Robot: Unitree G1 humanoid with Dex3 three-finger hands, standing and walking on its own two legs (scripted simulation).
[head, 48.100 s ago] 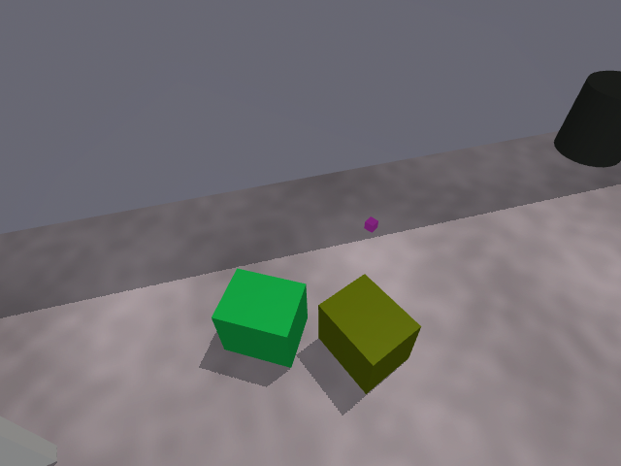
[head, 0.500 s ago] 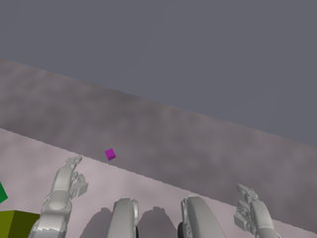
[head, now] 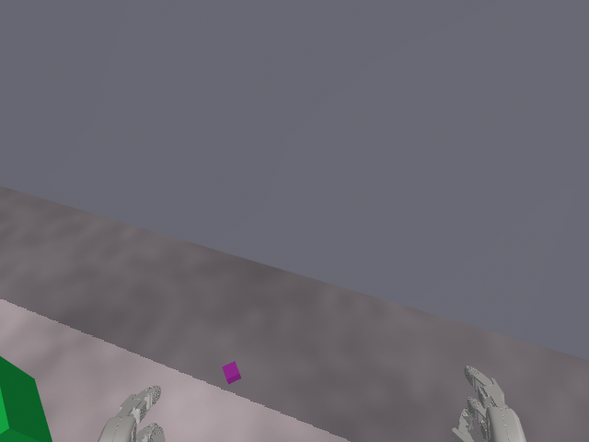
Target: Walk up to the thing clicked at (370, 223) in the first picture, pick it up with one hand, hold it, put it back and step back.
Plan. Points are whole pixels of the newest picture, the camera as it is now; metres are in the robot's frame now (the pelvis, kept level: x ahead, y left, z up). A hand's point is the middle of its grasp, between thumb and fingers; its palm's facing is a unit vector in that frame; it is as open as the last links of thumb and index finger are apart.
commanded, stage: home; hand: left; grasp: from above
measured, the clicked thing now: (231, 372) +0.50 +0.22 -0.69
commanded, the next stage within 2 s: stand in 1.96 s
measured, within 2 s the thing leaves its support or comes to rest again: neither
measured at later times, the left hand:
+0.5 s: hand out of the picture +0.16 +0.18 -0.05, palm faces +0.05 -0.98 -0.20, open 7.4 cm
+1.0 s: hand out of the picture +0.15 +0.18 -0.05, palm faces +0.05 -0.98 -0.20, open 7.4 cm
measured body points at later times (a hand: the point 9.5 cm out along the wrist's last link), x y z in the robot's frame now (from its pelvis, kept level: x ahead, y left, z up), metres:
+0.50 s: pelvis +0.00 +0.00 +0.00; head +0.01 +0.01 +0.45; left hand +0.15 +0.23 -0.03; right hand +0.15 -0.24 -0.06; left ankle +0.01 +0.12 -0.68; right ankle +0.00 -0.14 -0.68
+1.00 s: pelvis -0.01 +0.00 +0.00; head +0.01 +0.00 +0.45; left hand +0.15 +0.23 -0.03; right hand +0.16 -0.25 -0.06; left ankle +0.01 +0.12 -0.68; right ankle +0.00 -0.14 -0.68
